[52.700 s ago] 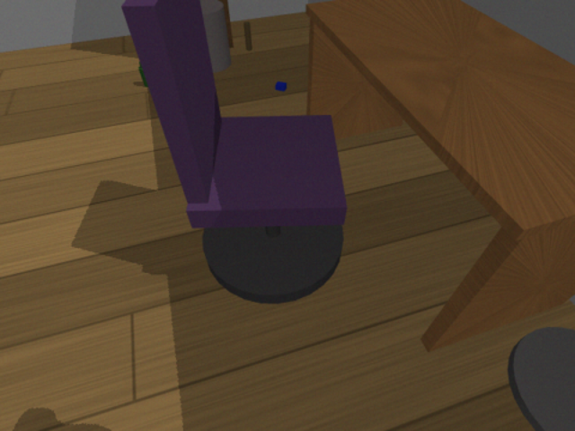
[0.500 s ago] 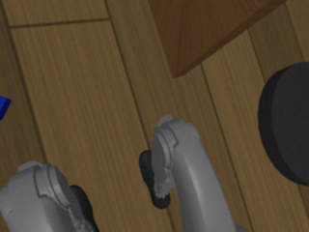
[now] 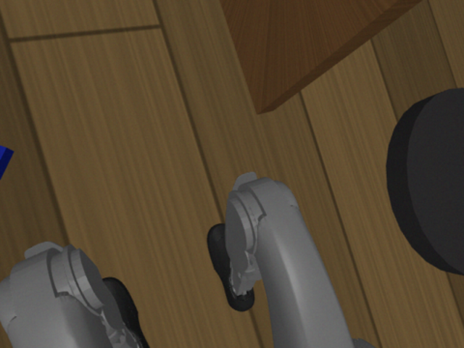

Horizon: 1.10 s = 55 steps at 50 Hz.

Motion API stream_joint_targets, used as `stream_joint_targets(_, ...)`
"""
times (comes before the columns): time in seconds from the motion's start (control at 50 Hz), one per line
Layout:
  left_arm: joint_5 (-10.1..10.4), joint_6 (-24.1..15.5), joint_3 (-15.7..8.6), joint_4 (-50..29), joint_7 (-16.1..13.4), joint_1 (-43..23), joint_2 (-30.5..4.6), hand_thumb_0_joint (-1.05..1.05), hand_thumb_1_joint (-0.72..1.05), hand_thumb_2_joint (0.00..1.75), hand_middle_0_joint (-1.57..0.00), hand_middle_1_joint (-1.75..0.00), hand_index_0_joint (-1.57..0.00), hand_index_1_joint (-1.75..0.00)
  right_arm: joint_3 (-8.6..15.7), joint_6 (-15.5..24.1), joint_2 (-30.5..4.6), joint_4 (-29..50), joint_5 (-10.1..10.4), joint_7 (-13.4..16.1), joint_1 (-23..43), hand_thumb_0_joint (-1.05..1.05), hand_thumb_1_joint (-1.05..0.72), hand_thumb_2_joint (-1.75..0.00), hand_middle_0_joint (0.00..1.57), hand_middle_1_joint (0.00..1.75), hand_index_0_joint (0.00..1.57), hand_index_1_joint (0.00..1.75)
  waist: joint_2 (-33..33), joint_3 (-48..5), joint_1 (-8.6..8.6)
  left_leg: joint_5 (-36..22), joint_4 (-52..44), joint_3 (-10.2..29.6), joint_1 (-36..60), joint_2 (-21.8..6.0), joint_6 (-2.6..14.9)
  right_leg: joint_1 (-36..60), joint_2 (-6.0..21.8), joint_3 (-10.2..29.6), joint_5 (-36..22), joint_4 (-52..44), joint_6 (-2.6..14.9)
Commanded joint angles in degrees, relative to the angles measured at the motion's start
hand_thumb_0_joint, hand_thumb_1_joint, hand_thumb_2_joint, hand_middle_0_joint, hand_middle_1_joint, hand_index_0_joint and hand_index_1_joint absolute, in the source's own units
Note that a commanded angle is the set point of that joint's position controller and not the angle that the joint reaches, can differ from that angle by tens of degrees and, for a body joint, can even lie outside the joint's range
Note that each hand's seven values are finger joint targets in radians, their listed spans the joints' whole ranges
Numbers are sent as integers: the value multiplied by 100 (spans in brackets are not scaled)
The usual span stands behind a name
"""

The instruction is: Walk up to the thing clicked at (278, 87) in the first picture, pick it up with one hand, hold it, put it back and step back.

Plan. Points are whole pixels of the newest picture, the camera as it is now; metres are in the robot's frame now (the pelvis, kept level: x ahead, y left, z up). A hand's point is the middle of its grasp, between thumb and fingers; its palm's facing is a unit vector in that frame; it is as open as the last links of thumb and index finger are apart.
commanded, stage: approach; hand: left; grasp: from above
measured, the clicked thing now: out of the picture +0.48 +0.30 -0.30
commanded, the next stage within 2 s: close in in 0.86 s
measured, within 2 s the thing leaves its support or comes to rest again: neither
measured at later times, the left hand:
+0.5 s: hand out of the picture +0.50 +0.29 -0.18, palm faces -0.11 -0.41 -0.91, open 13.9 cm
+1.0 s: hand out of the picture +0.48 +0.31 -0.18, palm faces -0.14 -0.40 -0.91, open 14.2 cm
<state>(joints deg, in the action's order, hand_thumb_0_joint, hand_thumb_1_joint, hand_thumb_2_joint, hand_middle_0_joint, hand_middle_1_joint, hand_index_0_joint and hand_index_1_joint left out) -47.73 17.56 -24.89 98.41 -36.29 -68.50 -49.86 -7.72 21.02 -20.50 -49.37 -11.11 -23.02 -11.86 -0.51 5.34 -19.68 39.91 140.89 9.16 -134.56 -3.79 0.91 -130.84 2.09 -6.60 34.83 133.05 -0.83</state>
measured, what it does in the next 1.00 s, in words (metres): stands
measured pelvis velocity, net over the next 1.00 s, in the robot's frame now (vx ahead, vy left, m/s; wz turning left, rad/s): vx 0.00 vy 0.00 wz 0.00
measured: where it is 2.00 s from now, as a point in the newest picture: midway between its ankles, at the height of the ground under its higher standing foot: (185, 309)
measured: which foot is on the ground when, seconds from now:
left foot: down 0.00-1.00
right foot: down 0.00-1.00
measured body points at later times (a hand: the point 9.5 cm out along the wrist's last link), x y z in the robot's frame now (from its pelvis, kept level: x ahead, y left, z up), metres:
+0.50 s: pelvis +0.00 +0.00 +0.01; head +0.28 +0.07 +0.35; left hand +0.51 +0.31 -0.12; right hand -0.03 -0.25 -0.05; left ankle +0.07 +0.13 -0.29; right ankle +0.12 -0.12 -0.29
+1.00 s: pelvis +0.00 +0.00 +0.01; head +0.28 +0.07 +0.35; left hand +0.49 +0.33 -0.13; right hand -0.03 -0.25 -0.07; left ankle +0.07 +0.13 -0.29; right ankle +0.12 -0.12 -0.29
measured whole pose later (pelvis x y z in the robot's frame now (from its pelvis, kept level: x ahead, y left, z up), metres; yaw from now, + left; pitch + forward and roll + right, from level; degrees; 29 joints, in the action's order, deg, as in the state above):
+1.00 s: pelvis +0.00 +0.00 +0.01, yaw +0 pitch +33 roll -9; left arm -45.1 19.7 -19.3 101.4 -38.3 -75.1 -49.2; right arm -9.5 21.3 -19.4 -50.2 -11.8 -23.5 -11.0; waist -1.7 6.1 -22.1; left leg 39.4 139.6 9.2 -133.9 -3.5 0.5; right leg -130.2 2.1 -6.7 34.4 131.9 -0.7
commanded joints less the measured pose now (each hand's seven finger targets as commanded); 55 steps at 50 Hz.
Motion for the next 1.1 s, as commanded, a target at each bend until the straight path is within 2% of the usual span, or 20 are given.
stream_joint_targets(0.0,-139,-5,227,-649,-190,-1514,-1445,0,-39,83,-25,-87,-24,-87,407,8,-1617,-212,-3,28,-1590,0,-90,-90,20,30,20,30,2054,-3982,-143,-1277,-1364,-520,2675,148,10,2343,-351,-379,-1138,-1272,180)
stream_joint_targets(0.06,-138,-11,258,-574,-200,-1603,-1476,0,-45,90,-27,-81,-22,-86,339,27,-1572,-229,-18,43,-1550,0,-91,-90,20,30,20,30,1958,-3862,-204,-1123,-1344,-483,2630,152,21,2257,-331,-388,-1023,-1281,171)
stream_joint_targets(0.1,-161,-19,221,-424,-217,-1554,-1548,0,-43,85,-16,-95,-18,-94,319,53,-1628,-241,13,53,-1550,0,-90,-89,20,30,20,30,1905,-3781,-201,-939,-1402,-421,2620,142,28,2135,-330,-428,-842,-1288,175)
stream_joint_targets(0.18,-213,-91,401,-385,-230,-2052,-1373,0,-45,87,-15,-99,-17,-97,333,102,-1691,-278,-7,84,-1619,0,-90,-89,20,30,20,30,2092,-3682,-409,-809,-1480,-335,2830,117,-19,1922,-327,-480,-744,-1270,206)
stream_joint_targets(0.22,-139,-105,684,-241,-234,-2299,-923,0,-47,89,-14,-101,-15,-99,313,138,-1696,-305,-65,80,-1602,0,-90,-89,20,30,20,30,2214,-3554,-647,-750,-1524,-291,2937,124,-41,1820,-313,-519,-746,-1274,219)
stream_joint_targets(0.26,-109,-110,750,-280,-284,-2488,-874,0,-48,90,-11,-104,-14,-102,244,180,-1653,-333,-123,67,-1613,0,-90,-89,20,30,20,30,2137,-3591,-724,-723,-1527,-265,2955,126,-45,1921,-301,-540,-764,-1316,192)
stream_joint_targets(0.28,-131,-113,660,-313,-375,-2634,-1096,0,-51,92,-10,-104,-12,-102,250,189,-1748,-385,-82,82,-1673,0,-90,-89,20,30,20,30,2235,-3746,-687,-766,-1545,-240,3067,100,-51,1963,-307,-541,-810,-1339,191)
stream_joint_targets(0.3,-115,-68,794,-194,-416,-2669,-916,0,-53,94,-10,-105,-11,-103,210,191,-1718,-370,-102,74,-1603,0,-90,-89,20,30,20,30,2254,-3678,-766,-772,-1537,-247,3051,121,-57,1951,-311,-520,-868,-1342,189)
stream_joint_targets(0.36,-165,54,771,-188,-613,-2865,-1034,0,-55,96,-8,-107,-9,-106,234,197,-1818,-406,-129,34,-1593,0,-90,-89,20,30,20,30,2458,-3753,-758,-855,-1551,-284,3114,106,-79,2090,-329,-506,-1015,-1349,189)
stream_joint_targets(0.4,-185,186,540,-213,-778,-2913,-1398,0,-56,97,-7,-107,-8,-106,221,160,-1883,-329,-117,-14,-1587,0,-90,-89,20,30,20,30,2605,-3903,-616,-1036,-1587,-298,3233,78,-111,2223,-333,-488,-1158,-1339,200)
stream_joint_targets(0.46,-164,407,372,-135,-842,-2694,-1492,0,-58,98,-7,-105,-7,-105,167,52,-1871,-98,-129,-118,-1565,0,-90,-89,20,30,20,30,2650,-3915,-609,-1479,-1511,-324,3320,61,-124,2342,-338,-495,-1537,-1239,191)
stream_joint_targets(0.56,-124,580,331,162,-677,-1840,-1679,0,-58,96,-7,-106,-7,-105,108,-146,-1754,57,-43,-144,-1501,0,-90,-89,20,30,20,30,2090,-3732,-416,-1442,-1462,-453,2522,103,35,2813,-418,-404,-1485,-1450,101)
stream_joint_targets(0.66,83,502,323,-229,-437,-1470,-1651,0,-57,96,-6,-105,-7,-104,164,-192,-1669,101,5,-100,-1551,0,-90,-89,20,30,20,30,1815,-3854,-330,-1280,-1457,-496,2268,123,103,3071,-456,-343,-1303,-1546,50)
stream_joint_targets(0.78,260,213,342,-967,-457,-2245,-1337,0,-57,97,-7,-103,-7,-102,283,-115,-1632,-72,-15,-74,-1662,0,-90,-89,20,30,20,30,2291,-4066,-517,-952,-1525,-350,2797,76,-5,2534,-395,-443,-965,-1451,138)
stream_joint_targets(0.82,270,129,594,-1002,-422,-2584,-1069,0,-58,97,-7,-103,-7,-103,269,-61,-1605,-192,-84,-62,-1605,0,-90,-89,20,30,20,30,2368,-3907,-723,-650,-1508,-355,2836,111,-14,2375,-370,-437,-727,-1493,148)
stream_joint_targets(0.86,236,71,674,-1059,-409,-2846,-975,0,-57,97,-7,-104,-8,-103,333,-10,-1651,-315,-64,-14,-1675,0,-90,-89,20,30,20,30,2490,-4014,-724,-678,-1563,-334,3050,103,-49,2230,-358,-439,-766,-1501,178)
stream_joint_targets(0.88,177,78,614,-870,-416,-2781,-1048,0,-58,99,-7,-102,-7,-102,294,-1,-1660,-403,-61,-20,-1730,0,-90,-89,20,30,20,30,2513,-4053,-716,-750,-1561,-291,3137,94,-67,2156,-336,-473,-822,-1446,188)
stream_joint_targets(0.94,53,155,907,-224,-409,-2648,-595,0,-56,99,-8,-106,-9,-105,225,23,-1656,-463,-87,-39,-1710,0,-90,-89,20,30,20,30,2434,-3761,-841,-898,-1554,-237,3173,105,-106,2012,-334,-521,-1017,-1363,211)
stream_joint_targets(1.02,-150,190,757,223,-539,-2372,-1065,0,-53,93,-6,-108,-10,-104,114,74,-1802,-373,-80,-57,-1672,0,-90,-89,20,30,20,30,2211,-3460,-737,-962,-1625,-217,3010,107,-79,2079,-341,-543,-1058,-1373,204)
stream_joint_targets(1.08,-114,209,671,388,-630,-2208,-1264,0,-51,90,-7,-109,-11,-104,40,54,-1869,-197,-106,-72,-1615,0,-90,-90,20,30,20,30,2059,-3370,-724,-1056,-1589,-281,2755,108,-42,2413,-387,-507,-1159,-1389,171)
